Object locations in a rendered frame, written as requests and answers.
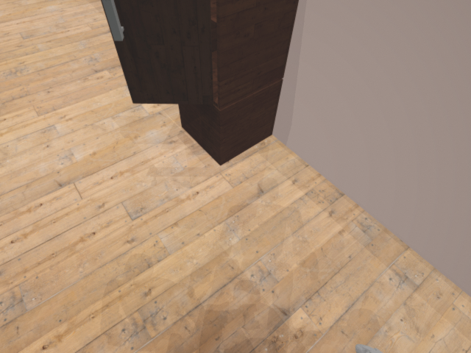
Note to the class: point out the cupboard door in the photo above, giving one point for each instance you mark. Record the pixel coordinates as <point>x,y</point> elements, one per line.
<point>166,53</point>

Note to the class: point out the handle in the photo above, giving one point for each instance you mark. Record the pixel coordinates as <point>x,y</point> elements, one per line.
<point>114,22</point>

